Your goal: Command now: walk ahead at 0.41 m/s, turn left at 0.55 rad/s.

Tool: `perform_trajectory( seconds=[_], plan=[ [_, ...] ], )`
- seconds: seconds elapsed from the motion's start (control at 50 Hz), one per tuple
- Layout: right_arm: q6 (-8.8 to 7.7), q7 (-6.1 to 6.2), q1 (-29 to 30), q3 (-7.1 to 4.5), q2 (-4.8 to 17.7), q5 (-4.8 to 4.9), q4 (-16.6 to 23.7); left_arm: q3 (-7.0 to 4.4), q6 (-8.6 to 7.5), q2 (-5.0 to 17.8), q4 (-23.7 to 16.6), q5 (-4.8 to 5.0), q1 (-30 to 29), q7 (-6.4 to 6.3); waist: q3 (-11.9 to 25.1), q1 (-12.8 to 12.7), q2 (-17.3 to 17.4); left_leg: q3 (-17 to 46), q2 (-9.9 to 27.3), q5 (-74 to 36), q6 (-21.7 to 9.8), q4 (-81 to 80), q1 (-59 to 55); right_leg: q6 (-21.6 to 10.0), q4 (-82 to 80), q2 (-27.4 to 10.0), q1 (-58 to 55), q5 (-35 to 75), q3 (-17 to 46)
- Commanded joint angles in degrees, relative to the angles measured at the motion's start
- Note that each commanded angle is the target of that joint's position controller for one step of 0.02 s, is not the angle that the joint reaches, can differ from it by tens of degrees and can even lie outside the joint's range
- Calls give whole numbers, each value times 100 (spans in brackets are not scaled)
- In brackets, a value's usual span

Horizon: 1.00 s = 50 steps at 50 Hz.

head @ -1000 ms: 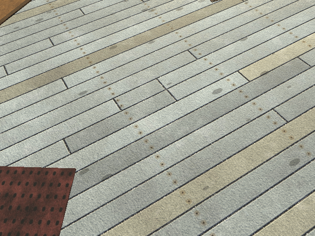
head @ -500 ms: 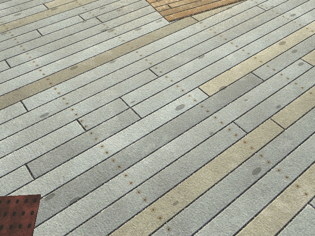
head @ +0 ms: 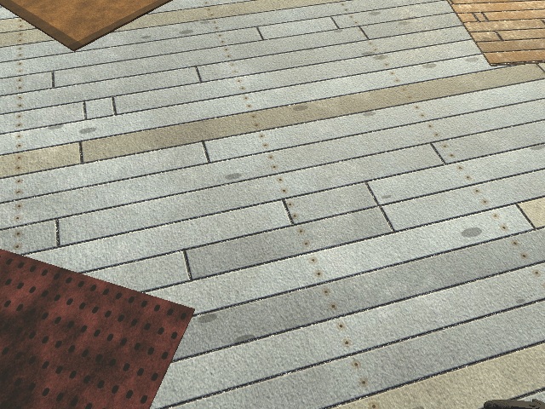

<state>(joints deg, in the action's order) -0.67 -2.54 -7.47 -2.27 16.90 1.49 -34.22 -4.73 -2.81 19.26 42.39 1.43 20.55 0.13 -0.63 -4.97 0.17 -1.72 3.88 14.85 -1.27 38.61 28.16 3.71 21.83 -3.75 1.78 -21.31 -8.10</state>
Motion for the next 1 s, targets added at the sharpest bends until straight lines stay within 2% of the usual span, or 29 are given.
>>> perform_trajectory(
  seconds=[0.02,0.04,0.06,0.08,0.1,0.12,0.14,0.16,0.22,0.3,0.38,0.46,0.5,0.52,0.54,0.56,0.58,0.6,0.62,0.64,0.66,0.68,0.7,0.74,0.82,0.88,0.94,0.98,1.0],
  plan=[
    [-24,68,-1084,-457,970,24,83,-148,-83,720,-330,-13,-308,14,481,935,-170,-446,-674,-77,-421,-558,-2403,-783,1300,-772,1281,2442,-10],
    [4,174,-2064,-641,1567,62,-28,5,-119,331,-570,-234,-403,-2,890,1300,995,1536,484,226,-944,-1071,-3709,-327,3588,-321,2706,839,-302],
    [-105,140,-1929,-625,1997,4,182,108,-268,64,-996,-194,-513,-24,1437,1019,1906,5073,1602,2095,-2013,-2471,-4499,-113,5136,664,4587,-1310,761],
    [-228,92,-1747,-482,1448,-16,216,-21,-389,672,-975,56,-873,16,1034,1212,944,4898,1697,2545,-1928,-2809,-4236,-237,5603,278,5143,-867,1359],
    [-293,89,-1568,-375,1141,-55,180,-37,-456,761,-986,125,-991,52,554,1049,811,4152,1543,2183,-1756,-2678,-3735,-416,5399,39,5212,-318,1298],
    [-317,83,-1276,-314,962,-76,209,-19,-473,685,-872,-2,-918,28,264,816,330,3486,1274,1348,-1549,-2560,-3094,-444,4962,-186,4839,149,1293],
    [-307,97,-956,-265,830,-112,239,-37,-459,650,-790,-177,-879,3,108,630,257,2909,970,650,-1390,-2569,-2576,-419,4449,-312,4437,515,1316],
    [-310,125,-794,-250,843,-177,282,-42,-422,622,-757,-215,-830,25,54,493,488,2644,805,162,-1360,-2661,-2183,-365,4247,-332,4074,764,1302],
    [-351,233,-795,-257,883,-160,146,4,-314,450,-621,-263,-863,29,93,416,299,1985,569,-1070,-1392,-2774,-1905,-119,3626,-158,3836,1387,1123],
    [-352,322,-1213,-241,854,-75,-227,171,-334,93,-739,-203,-1729,97,-95,758,429,1233,243,-1694,-1044,-2712,-1857,-20,1764,72,3459,2703,933],
    [-374,323,-1617,-247,936,-51,-550,226,-390,58,-868,-63,-2410,248,-359,1066,430,1219,543,-1418,-994,-2833,-2288,-263,955,114,3404,3210,861],
    [-284,333,-1764,-264,963,-80,-799,216,-414,134,-975,-40,-2564,388,-417,1027,433,1086,895,-2468,-892,-2445,-3268,-685,650,214,3677,2405,793],
    [-229,373,-1672,-287,1076,-108,-809,134,-392,297,-889,-63,-2133,393,13,764,577,866,842,-4609,-767,-1774,-3535,-917,714,553,2944,1812,542],
    [-177,397,-1590,-283,1107,-149,-786,26,-370,486,-739,-68,-1524,361,473,427,592,671,710,-5752,-680,-966,-3567,-1085,697,790,2151,1696,372],
    [-148,427,-1462,-249,1092,-181,-708,-73,-341,688,-576,-69,-684,311,1019,-27,503,457,544,-5802,-496,174,-2929,-1322,663,632,748,2070,596],
    [-225,411,-1861,-118,719,-287,-484,-211,-310,1231,-525,-159,152,255,1973,-39,-461,286,18,-3713,-105,2326,-802,-2151,908,-753,-1752,2099,2810],
    [-345,353,-2164,14,414,-286,-551,-205,-300,1067,-383,11,406,278,2567,22,-1455,573,-974,1415,247,3956,745,-2917,58,-1687,-2892,1220,5318],
    [-484,272,-1563,-92,917,-92,-390,-99,-255,662,-394,66,275,223,1971,-166,-850,1099,-617,1349,178,4318,1466,-2562,-242,-1473,-2630,367,5076],
    [-597,222,-946,-83,949,46,-175,-69,-210,582,-476,5,-37,169,1217,-149,-485,1036,-333,958,113,4092,1681,-2298,-390,-1269,-1843,392,4319],
    [-675,217,-624,-60,869,-39,-81,-49,-184,544,-519,-57,-337,142,575,55,36,904,-162,674,80,3547,1594,-2165,-576,-1029,-880,948,3828],
    [-686,237,-577,-94,855,-180,-60,-15,-189,471,-576,-111,-511,121,284,262,187,857,-10,457,107,3100,1316,-2113,-736,-852,-219,1521,3501],
    [-674,233,-582,-91,817,-250,-42,-3,-192,454,-621,-148,-549,114,121,377,5,795,22,434,158,2897,973,-2119,-815,-674,289,2425,3253],
    [-633,232,-834,-73,707,-243,-52,-16,-176,491,-624,-142,-668,87,221,589,-218,797,68,425,257,2603,872,-2196,-902,-638,432,2380,3181],
    [-536,264,-858,-30,570,-291,-85,-19,-177,494,-609,-82,-722,39,136,652,-171,611,85,258,425,2098,718,-2161,-1053,-469,996,2523,2784],
    [-563,252,192,97,300,-281,169,-115,-116,743,-448,3,-428,-56,-69,272,-291,392,-219,-1452,603,86,-48,-1745,-971,35,1815,2228,2172],
    [-608,206,569,42,412,-153,257,-134,-41,786,-303,58,-47,-90,66,112,-411,554,-425,-1994,586,-625,-388,-1561,-718,-89,1487,1713,2540],
    [-645,195,501,-98,662,-100,261,-134,17,719,-280,53,-18,-110,127,263,-597,774,-379,-1491,379,-985,-604,-1353,-194,-321,918,1360,3091],
    [-676,225,-111,-228,812,-105,123,-94,50,558,-322,7,-103,-91,326,635,-643,650,-325,-1153,95,-1303,-1518,-1135,469,-143,981,1525,3100],
    [-694,267,-784,-317,1038,-193,78,23,30,233,-403,-53,-104,-55,935,964,-321,1169,317,-841,-229,-1271,-2673,-948,1682,160,1360,1213,2782]
  ],
)
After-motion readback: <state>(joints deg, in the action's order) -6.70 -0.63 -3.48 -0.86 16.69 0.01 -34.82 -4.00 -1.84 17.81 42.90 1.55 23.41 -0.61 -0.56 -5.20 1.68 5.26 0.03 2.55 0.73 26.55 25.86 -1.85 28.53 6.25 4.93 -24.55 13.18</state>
